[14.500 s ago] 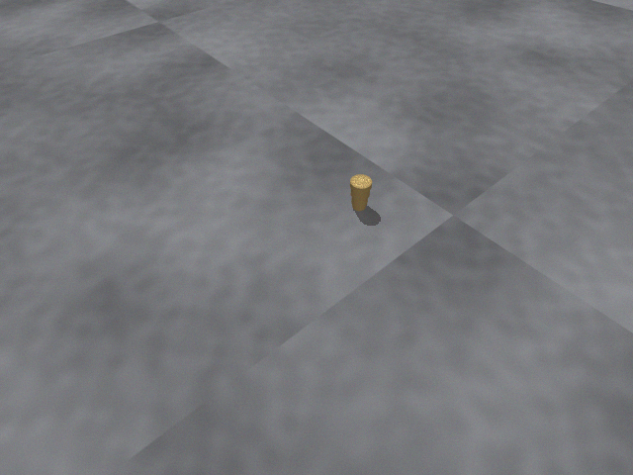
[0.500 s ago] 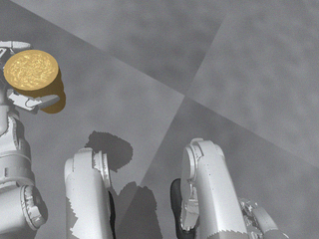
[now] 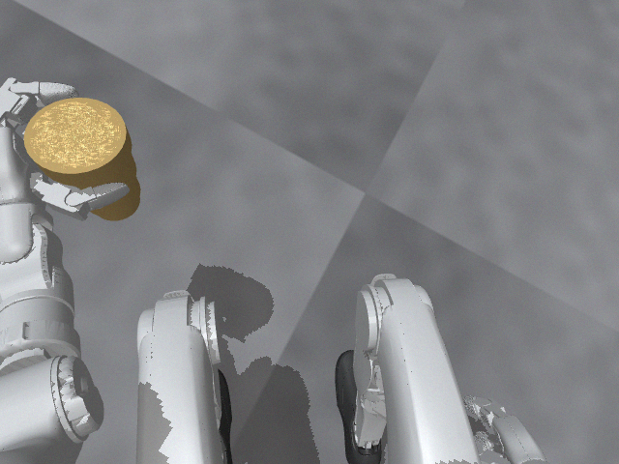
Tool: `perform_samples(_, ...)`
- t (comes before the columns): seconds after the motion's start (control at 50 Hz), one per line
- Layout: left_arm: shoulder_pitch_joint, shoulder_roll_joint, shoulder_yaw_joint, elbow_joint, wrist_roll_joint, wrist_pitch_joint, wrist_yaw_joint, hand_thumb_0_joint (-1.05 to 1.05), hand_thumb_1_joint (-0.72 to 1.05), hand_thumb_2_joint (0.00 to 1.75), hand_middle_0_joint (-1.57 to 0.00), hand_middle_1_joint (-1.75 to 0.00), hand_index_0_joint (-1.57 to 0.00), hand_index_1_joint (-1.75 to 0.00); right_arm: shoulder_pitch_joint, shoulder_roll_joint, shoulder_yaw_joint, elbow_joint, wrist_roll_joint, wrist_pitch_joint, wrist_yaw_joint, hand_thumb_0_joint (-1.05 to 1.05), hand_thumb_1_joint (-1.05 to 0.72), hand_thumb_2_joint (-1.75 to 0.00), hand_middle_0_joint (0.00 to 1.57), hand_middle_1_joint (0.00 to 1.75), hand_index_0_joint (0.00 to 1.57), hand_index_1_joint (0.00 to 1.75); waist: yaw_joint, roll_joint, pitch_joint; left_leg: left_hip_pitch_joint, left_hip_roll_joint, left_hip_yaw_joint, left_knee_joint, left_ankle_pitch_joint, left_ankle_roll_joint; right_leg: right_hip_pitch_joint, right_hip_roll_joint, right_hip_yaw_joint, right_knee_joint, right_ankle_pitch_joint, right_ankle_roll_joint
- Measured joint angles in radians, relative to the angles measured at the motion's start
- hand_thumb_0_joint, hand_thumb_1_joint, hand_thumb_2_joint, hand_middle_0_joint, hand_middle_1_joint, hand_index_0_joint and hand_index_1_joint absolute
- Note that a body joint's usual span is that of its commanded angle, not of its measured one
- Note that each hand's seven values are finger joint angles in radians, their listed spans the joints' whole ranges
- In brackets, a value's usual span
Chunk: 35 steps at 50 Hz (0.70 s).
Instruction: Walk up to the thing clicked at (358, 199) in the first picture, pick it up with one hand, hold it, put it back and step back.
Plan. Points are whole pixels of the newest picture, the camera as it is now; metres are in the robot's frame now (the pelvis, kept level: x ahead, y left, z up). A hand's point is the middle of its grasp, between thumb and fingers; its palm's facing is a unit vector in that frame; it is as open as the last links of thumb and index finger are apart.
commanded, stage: settle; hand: left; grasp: from the side
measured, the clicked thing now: (99, 172) +0.47 +0.25 -0.06
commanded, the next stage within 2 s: lift in 0.08 s
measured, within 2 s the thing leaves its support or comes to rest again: neither
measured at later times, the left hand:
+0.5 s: hand (66, 147) +0.46 +0.25 +0.01, palm faces +0.18 -0.98 -0.05, open 12.2 cm
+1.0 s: hand out of the picture +0.42 +0.24 +0.16, palm faces +0.20 -0.98 -0.06, open 12.2 cm
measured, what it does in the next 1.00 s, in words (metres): rises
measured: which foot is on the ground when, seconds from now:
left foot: down 0.00-1.00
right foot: down 0.00-1.00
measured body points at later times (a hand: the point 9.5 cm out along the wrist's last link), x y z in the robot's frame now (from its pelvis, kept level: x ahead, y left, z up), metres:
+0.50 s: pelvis +0.00 +0.00 +0.02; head +0.20 +0.04 +0.42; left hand +0.45 +0.30 +0.02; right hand +0.11 -0.27 -0.11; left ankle +0.08 +0.13 -0.33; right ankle +0.10 -0.13 -0.33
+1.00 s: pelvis +0.02 +0.00 +0.14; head +0.19 +0.03 +0.55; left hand +0.41 +0.29 +0.16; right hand +0.19 -0.25 +0.01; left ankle +0.08 +0.13 -0.33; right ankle +0.10 -0.13 -0.33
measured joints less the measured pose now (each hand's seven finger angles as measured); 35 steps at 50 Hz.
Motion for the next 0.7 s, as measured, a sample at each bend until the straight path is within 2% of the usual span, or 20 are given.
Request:
perform_samples(0.3,-0.013,-0.015,-0.005,0.022,0.010,-0.003,0.002,0.04,-0.61,0.88,-0.75,-1.07,-0.60,-1.07,0.008,0.006,-0.013,0.013,0.001,-0.005,-0.001,0.00,-0.93,-0.91,0.20,0.30,0.21,0.30,0.004,0.005,-0.014,0.018,0.000,0.009,-0.023,0.006,-0.001,0.012,-0.001,0.006,-0.016,0.004,-0.002)
perform_samples(0.52,0.039,-0.049,-0.021,-0.041,-0.019,0.027,-0.027,0.04,-0.61,0.88,-0.75,-1.07,-0.60,-1.07,0.027,0.009,-0.036,0.005,0.029,-0.009,-0.014,0.00,-0.95,-0.91,0.20,0.30,0.21,0.30,0.020,0.018,-0.042,0.064,0.000,0.025,-0.078,0.010,0.000,0.052,-0.005,0.015,-0.062,0.004,-0.004)
perform_samples(0.7,0.124,-0.098,-0.062,-0.153,-0.050,0.076,-0.022,0.04,-0.61,0.88,-0.75,-1.07,-0.60,-1.06,0.030,0.011,-0.052,-0.020,0.060,-0.022,-0.034,0.00,-0.95,-0.91,0.20,0.30,0.21,0.30,0.045,0.028,-0.074,0.150,0.003,0.036,-0.175,0.015,-0.001,0.133,-0.006,0.015,-0.154,0.008,-0.007)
